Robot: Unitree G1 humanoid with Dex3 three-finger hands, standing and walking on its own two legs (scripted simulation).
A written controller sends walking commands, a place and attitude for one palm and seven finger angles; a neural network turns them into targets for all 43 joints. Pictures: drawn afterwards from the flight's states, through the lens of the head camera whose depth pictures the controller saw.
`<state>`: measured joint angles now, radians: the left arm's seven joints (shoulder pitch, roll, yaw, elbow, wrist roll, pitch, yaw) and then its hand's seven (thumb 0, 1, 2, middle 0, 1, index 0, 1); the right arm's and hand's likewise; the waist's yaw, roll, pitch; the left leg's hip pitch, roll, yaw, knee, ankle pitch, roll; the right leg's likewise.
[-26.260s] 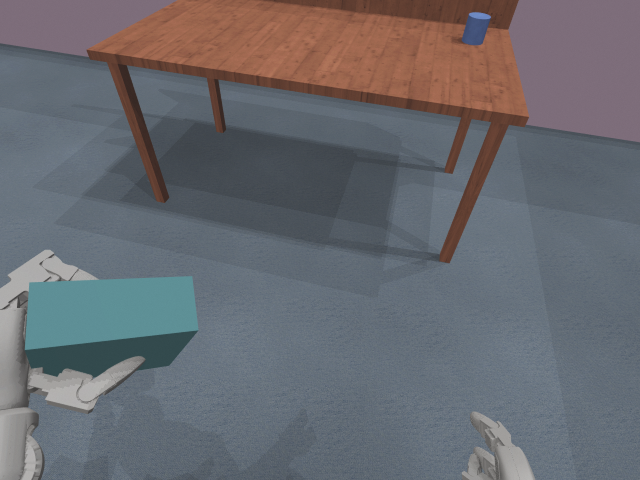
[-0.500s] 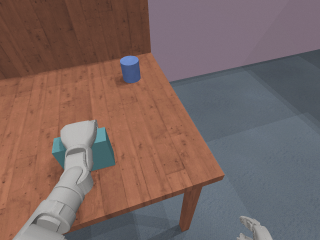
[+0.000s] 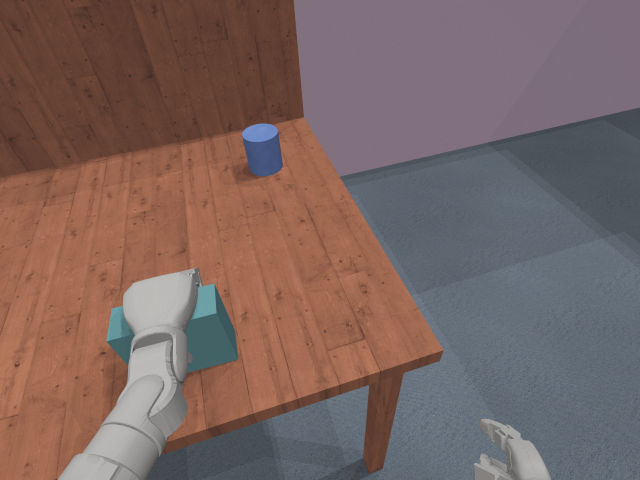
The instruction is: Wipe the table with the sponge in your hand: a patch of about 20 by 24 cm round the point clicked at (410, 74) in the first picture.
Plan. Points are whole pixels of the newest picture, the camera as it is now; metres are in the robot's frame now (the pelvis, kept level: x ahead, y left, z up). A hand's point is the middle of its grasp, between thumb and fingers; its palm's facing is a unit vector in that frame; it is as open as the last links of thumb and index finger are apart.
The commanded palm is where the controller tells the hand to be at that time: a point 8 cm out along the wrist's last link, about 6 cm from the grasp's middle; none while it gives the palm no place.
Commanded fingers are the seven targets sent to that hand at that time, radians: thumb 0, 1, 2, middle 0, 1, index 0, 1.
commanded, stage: slide across to the third lane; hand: left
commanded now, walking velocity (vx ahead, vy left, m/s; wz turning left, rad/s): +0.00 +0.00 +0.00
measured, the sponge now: (183, 342) +0.30 +0.24 -0.02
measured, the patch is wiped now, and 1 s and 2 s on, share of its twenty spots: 0.95 0.95 0.95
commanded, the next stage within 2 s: wipe forward along the third lane in 0.84 s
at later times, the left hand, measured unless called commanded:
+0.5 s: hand (195, 325) +0.31 +0.21 +0.03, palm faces -0.05 -0.02 -1.00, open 9.7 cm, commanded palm +0.28 +0.17 +0.07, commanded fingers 0.00 0.10 1.30 -1.20 -1.60 -1.20 -1.60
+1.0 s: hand (230, 321) +0.32 +0.16 +0.03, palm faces -0.03 -0.02 -1.00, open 9.7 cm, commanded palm +0.30 +0.15 +0.07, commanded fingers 0.00 0.10 1.30 -1.20 -1.60 -1.20 -1.60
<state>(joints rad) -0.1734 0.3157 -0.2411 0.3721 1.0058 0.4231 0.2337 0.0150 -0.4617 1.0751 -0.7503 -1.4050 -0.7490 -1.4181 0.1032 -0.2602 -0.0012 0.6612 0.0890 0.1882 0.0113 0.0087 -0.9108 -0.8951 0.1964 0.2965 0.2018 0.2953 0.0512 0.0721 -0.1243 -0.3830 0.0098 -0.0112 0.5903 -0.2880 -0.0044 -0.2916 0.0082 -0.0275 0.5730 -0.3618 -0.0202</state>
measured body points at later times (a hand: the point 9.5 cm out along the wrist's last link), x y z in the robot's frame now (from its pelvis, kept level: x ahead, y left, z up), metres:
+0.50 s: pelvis -0.01 +0.00 +0.00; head -0.02 -0.04 +0.45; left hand +0.30 +0.21 +0.08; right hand +0.20 -0.22 -0.11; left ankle +0.01 +0.12 -0.73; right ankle -0.04 -0.11 -0.73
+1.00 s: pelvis -0.02 -0.01 +0.00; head -0.04 -0.05 +0.45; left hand +0.31 +0.16 +0.08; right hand +0.17 -0.23 -0.11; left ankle +0.01 +0.12 -0.73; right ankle -0.04 -0.11 -0.73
